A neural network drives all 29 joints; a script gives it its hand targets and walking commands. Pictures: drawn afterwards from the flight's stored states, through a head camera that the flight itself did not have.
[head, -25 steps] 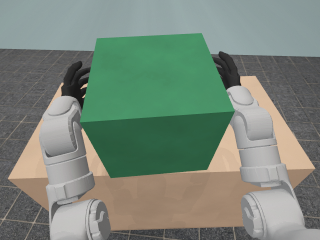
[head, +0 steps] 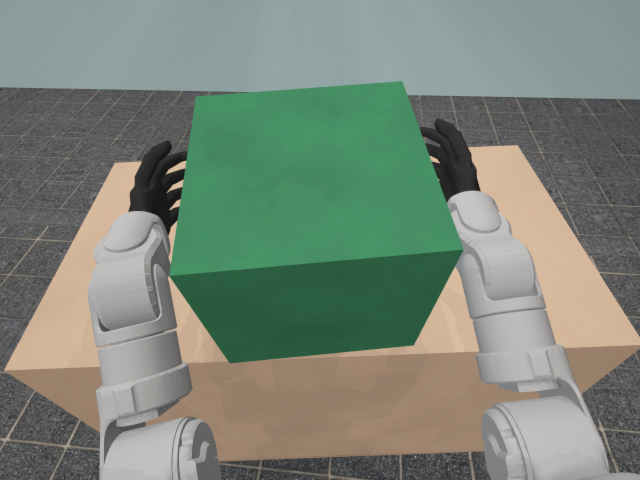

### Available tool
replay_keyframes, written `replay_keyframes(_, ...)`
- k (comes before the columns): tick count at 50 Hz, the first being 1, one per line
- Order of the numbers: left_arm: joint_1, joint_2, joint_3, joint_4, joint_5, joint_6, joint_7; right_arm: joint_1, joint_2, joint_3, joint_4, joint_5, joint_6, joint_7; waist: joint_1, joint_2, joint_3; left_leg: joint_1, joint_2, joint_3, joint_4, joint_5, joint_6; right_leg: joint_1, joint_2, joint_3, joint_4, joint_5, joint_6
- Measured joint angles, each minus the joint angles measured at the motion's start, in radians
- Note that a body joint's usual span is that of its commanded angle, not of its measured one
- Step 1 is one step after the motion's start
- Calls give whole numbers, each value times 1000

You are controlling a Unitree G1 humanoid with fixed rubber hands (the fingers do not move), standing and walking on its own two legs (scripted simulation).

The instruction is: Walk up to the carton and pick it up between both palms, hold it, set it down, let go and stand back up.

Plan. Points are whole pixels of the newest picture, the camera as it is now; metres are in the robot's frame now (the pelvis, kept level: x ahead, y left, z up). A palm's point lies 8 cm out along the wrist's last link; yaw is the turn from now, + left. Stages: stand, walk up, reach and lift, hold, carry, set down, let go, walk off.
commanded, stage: set down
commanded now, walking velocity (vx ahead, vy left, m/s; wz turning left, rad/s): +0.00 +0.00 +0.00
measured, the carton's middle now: (311, 228) +0.37 -0.01 +0.13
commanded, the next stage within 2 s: none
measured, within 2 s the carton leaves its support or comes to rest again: neither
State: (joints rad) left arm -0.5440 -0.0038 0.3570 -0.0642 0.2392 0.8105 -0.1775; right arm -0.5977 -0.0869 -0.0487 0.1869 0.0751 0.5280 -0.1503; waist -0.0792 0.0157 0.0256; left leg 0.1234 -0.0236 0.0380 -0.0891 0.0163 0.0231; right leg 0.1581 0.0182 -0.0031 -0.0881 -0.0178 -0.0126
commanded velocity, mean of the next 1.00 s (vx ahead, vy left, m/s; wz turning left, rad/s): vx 0.00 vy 0.00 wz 0.00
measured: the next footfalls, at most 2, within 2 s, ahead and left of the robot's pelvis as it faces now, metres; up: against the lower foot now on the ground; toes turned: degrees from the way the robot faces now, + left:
none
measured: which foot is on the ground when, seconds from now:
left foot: down 0.00-1.00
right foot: down 0.00-1.00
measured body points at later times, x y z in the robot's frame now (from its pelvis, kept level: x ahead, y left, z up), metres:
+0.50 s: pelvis -0.01 +0.01 +0.00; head +0.01 +0.00 +0.45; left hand +0.40 +0.17 +0.14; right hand +0.40 -0.17 +0.14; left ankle -0.01 +0.10 -0.76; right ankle -0.04 -0.10 -0.76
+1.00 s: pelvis +0.00 +0.00 +0.00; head +0.02 -0.01 +0.45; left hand +0.41 +0.17 +0.10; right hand +0.41 -0.17 +0.11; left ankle -0.01 +0.10 -0.76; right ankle -0.04 -0.10 -0.76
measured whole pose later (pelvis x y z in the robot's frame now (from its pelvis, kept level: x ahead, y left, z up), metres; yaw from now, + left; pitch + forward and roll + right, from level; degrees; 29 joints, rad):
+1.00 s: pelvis +0.00 +0.00 +0.00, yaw +2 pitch +7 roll +0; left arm -0.68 0.03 0.41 0.62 0.21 0.30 -0.11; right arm -0.71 0.02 -0.34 0.64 -0.22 0.21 -0.03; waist -0.06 0.02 -0.08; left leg -0.10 -0.03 0.01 -0.09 0.06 0.03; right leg -0.05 0.02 -0.03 -0.09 0.01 -0.02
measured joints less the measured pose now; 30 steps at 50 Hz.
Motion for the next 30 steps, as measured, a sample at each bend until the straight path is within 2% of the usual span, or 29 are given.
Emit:
replay_keyframes(6, -7, -5, 19, 58, 10, -26, -13, 1, 10, -4, 47, -6, -17, -3, 8, -3, 30, -7, 3, 1, -1, 8, -1, -7, 3, 1, 0, 8, -3)
replay_keyframes(12, -6, -12, 25, 101, -7, -107, 9, -6, 42, -49, 85, -65, -81, 30, 4, 0, 6, -60, 0, -11, -2, 24, 3, -57, 1, -12, 0, 18, -2)
replay_keyframes(22, -105, 6, 50, 341, 22, -243, 6, -82, 74, -166, 251, -205, -166, 107, 15, 14, -40, -94, -9, -14, -1, 26, 11, -89, -8, -16, 0, 19, 8)
replay_keyframes(30, -70, -9, 48, 422, -6, -351, 41, -53, 95, -209, 314, -233, -253, 122, 14, 11, -61, -153, -12, -20, -2, 32, 13, -145, -11, -22, -2, 24, 5)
